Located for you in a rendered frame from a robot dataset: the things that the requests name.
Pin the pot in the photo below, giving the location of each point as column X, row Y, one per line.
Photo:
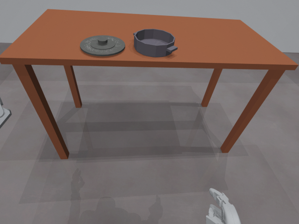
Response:
column 154, row 42

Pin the knob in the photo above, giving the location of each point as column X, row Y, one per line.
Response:
column 102, row 40

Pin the robot right hand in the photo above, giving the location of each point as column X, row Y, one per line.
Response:
column 227, row 214

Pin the table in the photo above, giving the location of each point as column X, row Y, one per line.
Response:
column 210, row 43

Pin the robot left hand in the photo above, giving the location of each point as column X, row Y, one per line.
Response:
column 4, row 114

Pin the lid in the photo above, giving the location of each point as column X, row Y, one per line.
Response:
column 113, row 46

